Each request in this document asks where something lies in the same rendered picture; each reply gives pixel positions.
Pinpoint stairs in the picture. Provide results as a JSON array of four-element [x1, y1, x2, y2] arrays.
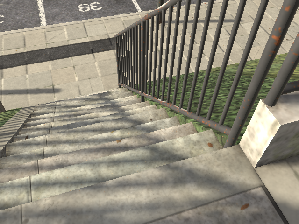
[[0, 87, 223, 210]]

